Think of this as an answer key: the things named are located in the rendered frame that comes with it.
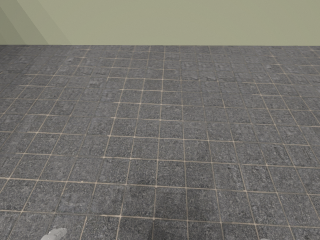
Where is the left robot hand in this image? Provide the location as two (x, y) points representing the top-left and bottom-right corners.
(41, 228), (67, 240)

